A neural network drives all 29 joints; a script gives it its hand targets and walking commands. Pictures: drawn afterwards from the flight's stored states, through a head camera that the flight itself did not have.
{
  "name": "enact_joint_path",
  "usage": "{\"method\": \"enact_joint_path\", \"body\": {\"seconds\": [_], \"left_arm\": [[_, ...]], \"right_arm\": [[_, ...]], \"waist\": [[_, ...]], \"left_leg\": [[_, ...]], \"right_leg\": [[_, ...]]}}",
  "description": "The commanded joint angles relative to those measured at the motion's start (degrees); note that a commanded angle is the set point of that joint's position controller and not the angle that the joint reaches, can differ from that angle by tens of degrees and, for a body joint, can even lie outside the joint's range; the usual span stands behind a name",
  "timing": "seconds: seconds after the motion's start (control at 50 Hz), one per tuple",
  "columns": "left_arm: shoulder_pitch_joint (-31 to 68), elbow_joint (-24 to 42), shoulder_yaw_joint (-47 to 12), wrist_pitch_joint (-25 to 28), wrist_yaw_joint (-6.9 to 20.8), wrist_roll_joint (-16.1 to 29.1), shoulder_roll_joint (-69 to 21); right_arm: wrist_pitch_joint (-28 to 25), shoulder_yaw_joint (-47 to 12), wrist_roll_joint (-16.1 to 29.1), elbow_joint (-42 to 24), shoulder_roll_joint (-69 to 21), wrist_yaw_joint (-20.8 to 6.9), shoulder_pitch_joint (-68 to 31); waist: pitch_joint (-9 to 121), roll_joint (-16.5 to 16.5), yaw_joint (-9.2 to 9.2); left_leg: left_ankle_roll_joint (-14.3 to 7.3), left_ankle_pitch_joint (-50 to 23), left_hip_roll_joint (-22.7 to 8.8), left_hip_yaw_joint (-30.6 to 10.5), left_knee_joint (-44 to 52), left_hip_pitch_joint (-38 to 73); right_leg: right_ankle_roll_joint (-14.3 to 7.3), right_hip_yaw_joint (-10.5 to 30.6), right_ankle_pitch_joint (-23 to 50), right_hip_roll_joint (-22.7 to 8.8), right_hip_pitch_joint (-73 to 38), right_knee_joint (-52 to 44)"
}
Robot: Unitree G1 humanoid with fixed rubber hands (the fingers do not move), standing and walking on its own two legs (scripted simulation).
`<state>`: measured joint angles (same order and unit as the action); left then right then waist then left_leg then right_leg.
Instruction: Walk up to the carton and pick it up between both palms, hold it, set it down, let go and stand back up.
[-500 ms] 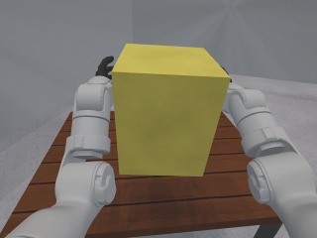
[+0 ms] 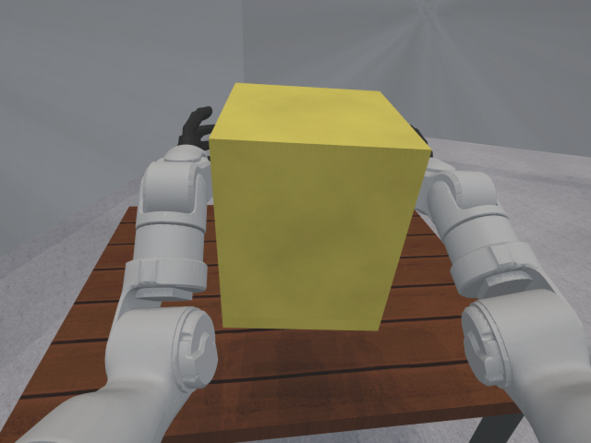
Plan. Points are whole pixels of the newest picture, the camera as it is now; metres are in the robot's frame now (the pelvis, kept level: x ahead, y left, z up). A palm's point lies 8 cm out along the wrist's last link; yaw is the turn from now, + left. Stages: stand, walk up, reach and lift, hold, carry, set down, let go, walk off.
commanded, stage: hold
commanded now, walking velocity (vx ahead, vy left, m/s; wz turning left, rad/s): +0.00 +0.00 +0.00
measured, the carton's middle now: (305, 203) +0.35 +0.00 +0.25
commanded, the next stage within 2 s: none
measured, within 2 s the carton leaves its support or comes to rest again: neither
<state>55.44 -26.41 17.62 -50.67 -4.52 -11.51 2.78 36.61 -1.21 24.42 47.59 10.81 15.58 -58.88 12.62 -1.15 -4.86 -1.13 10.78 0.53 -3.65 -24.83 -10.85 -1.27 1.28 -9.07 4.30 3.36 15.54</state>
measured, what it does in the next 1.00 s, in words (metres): stands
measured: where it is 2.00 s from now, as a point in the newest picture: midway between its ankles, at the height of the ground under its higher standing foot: outside the picture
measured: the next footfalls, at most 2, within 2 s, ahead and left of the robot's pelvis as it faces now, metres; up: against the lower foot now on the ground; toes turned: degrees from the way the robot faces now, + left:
none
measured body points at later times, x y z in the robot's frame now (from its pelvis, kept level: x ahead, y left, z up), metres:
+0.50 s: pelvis +0.00 +0.00 +0.00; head -0.10 +0.03 +0.44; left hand +0.38 +0.15 +0.30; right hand +0.38 -0.15 +0.29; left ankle +0.03 +0.10 -0.75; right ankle +0.00 -0.11 -0.75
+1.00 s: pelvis +0.00 +0.00 +0.00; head -0.11 +0.03 +0.44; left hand +0.38 +0.14 +0.30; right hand +0.37 -0.15 +0.29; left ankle +0.03 +0.10 -0.75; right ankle +0.00 -0.11 -0.75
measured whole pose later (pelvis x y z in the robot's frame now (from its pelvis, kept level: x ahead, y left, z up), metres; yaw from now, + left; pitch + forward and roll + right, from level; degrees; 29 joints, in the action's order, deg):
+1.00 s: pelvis +0.00 +0.00 +0.00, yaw -1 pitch -3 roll -2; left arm 56.2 -26.8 19.1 -50.6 -3.9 -12.2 2.5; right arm 37.7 -1.2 24.4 47.4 10.9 15.8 -59.5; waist 12.5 -0.8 -4.4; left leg -1.1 10.7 0.5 -3.2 -24.6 -10.5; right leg -1.3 1.9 -9.0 4.3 3.6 16.0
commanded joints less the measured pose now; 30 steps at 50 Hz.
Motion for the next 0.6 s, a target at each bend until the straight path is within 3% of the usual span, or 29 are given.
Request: {"method": "enact_joint_path", "body": {"seconds": [0.0,0.02,0.06,0.14,0.16,0.18,0.2,0.22,0.24,0.28,0.32,0.34,0.38,0.42,0.44,0.46,0.48,0.54,0.58], "left_arm": [[45.68,7.66,-20.31,5.2,8.74,10.48,-36.54],[45.8,7.14,-19.38,5.31,8.76,10.12,-36.19],[45.93,6.99,-20.58,5.4,8.45,10.37,-37.25],[44.48,7.07,-20.8,5.6,8.1,11.06,-37.17],[44.47,4.52,-20.41,5.28,8.16,10.76,-36.84],[44.75,6.4,-21.17,5.55,8.78,11.35,-36.13],[45.77,3.89,-19.46,5.46,8.47,10.55,-36.4],[45.27,2.43,-18.8,5.37,8.94,10.29,-35.76],[46.57,2.1,-18.7,5.42,9.12,10.01,-35.94],[47.82,1.35,-17.92,5.73,9.28,10.35,-34.99],[47.59,3.99,-19.19,6.38,8.85,11.03,-35.92],[49.09,5.95,-20.18,6.85,8.11,12.37,-36.77],[47.07,5.54,-21.28,6.98,7.74,13.46,-38.04],[44.22,6.38,-20.94,6.39,8.33,12.74,-36.38],[43.91,5.69,-20.6,6.25,8.35,12.36,-36.13],[43.73,5.85,-20.6,6.1,8.79,11.57,-35.82],[44.19,5.25,-18.76,5.92,9.04,10.6,-34.59],[45.68,5.57,-19.71,5.82,9.79,10.18,-35.61],[45.99,7.3,-20.97,5.76,9.7,11.11,-35.8]], "right_arm": [[-2.94,-9.0,8.72,-23.75,-36.58,-7.69,-58.16],[-2.75,-9.52,8.52,-22.31,-37.2,-7.74,-57.84],[-2.86,-8.73,8.4,-21.95,-36.38,-7.77,-57.19],[-3.25,-9.31,8.66,-23.82,-36.88,-7.81,-57.01],[-2.8,-8.0,7.77,-21.37,-36.0,-7.8,-56.92],[-2.91,-7.66,7.3,-22.69,-36.23,-7.11,-54.79],[-2.6,-7.13,7.17,-19.01,-35.88,-7.85,-57.11],[-2.56,-6.67,6.42,-19.67,-35.92,-7.7,-57.68],[-2.36,-5.4,5.99,-17.3,-35.6,-7.76,-56.77],[-2.85,-5.36,6.06,-16.86,-36.58,-7.96,-59.13],[-3.71,-6.77,6.94,-20.79,-37.53,-8.02,-60.01],[-3.97,-8.02,7.95,-22.12,-38.53,-8.33,-61.34],[-3.86,-8.15,8.42,-22.76,-37.37,-7.97,-60.17],[-3.42,-9.44,8.37,-25.05,-37.58,-6.85,-56.69],[-3.17,-8.96,8.41,-24.62,-37.16,-6.96,-57.17],[-2.57,-8.27,7.35,-22.96,-36.56,-6.18,-53.6],[-2.49,-8.26,7.87,-21.48,-36.66,-6.15,-54.13],[-2.4,-6.4,7.38,-20.23,-36.17,-6.27,-54.28],[-2.6,-7.86,8.67,-22.69,-36.69,-6.09,-55.56]], "waist": [[17.46,4.59,1.18],[16.56,3.85,1.58],[17.4,5.73,0.91],[19.54,3.64,0.78],[17.02,4.53,0.25],[18.09,3.95,-0.77],[14.66,4.11,0.35],[14.1,2.71,0.48],[12.74,3.32,-0.41],[13.62,2.76,0.63],[18.51,4.69,1.19],[20.71,4.11,1.57],[22.18,5.11,0.49],[23.54,3.41,0.26],[22.37,3.53,0.55],[20.46,4.31,-0.9],[18.57,4.45,-0.38],[15.31,5.72,-1.1],[17.39,5.71,-0.96]], "left_leg": [[3.27,-11.18,-0.52,-0.65,3.33,11.96],[2.81,-10.95,-0.41,-0.63,3.32,11.82],[3.64,-10.91,-0.51,-0.77,3.24,12.03],[3.44,-12.71,-0.38,-0.71,2.65,12.87],[3.39,-10.94,-0.56,-0.92,3.18,12.27],[3.38,-10.5,-0.26,-0.63,2.74,12.29],[3.04,-7.81,-0.55,-0.73,3.81,11.49],[2.66,-7.53,-0.61,-0.51,3.61,10.79],[2.54,-5.5,-0.55,-0.66,4.33,10.6],[2.28,-4.7,-0.3,-0.14,4.25,9.99],[2.8,-7.61,-0.25,-0.35,3.28,10.4],[2.98,-10.36,-0.35,-0.49,2.6,11.69],[3.5,-14.37,-0.03,-0.92,1.68,13.22],[3.29,-15.93,0.23,-0.7,0.97,13.56],[3.21,-15.58,0.21,-0.59,1.06,13.58],[3.5,-14.13,0.46,-0.49,1.49,13.24],[3.23,-13.12,0.62,-0.3,1.96,12.72],[3.52,-10.43,0.23,-0.47,2.89,11.93],[3.67,-12.55,0.41,-0.43,2.28,11.69]], "right_leg": [[3.17,0.11,7.59,0.18,3.51,-2.58],[3.3,0.35,7.39,0.05,3.39,-2.66],[3.06,0.11,7.43,0.19,4.11,-2.37],[3.29,-0.05,9.83,0.39,2.94,-2.3],[3.28,0.21,7.5,0.13,4.89,-2.89],[3.46,0.42,8.26,-0.12,3.62,-2.69],[2.89,0.05,4.09,0.14,6.09,-3.46],[2.95,0.25,3.91,-0.05,5.73,-3.5],[2.85,0.1,1.88,-0.05,6.74,-3.72],[3.0,0.23,0.75,-0.27,6.72,-3.89],[3.06,0.29,4.75,-0.37,4.23,-2.69],[3.12,0.2,7.89,-0.14,4.2,-1.99],[3.34,0.22,12.12,0.02,3.48,-1.93],[3.83,0.42,15.56,-0.07,0.87,-1.75],[3.89,0.39,14.54,0.07,1.46,-1.7],[4.02,0.48,14.37,-0.5,1.33,-2.1],[4.22,0.51,13.18,-0.51,1.26,-2.53],[3.89,0.35,9.21,-0.36,3.41,-2.98],[4.05,0.53,12.44,-0.51,1.76,-2.12]]}}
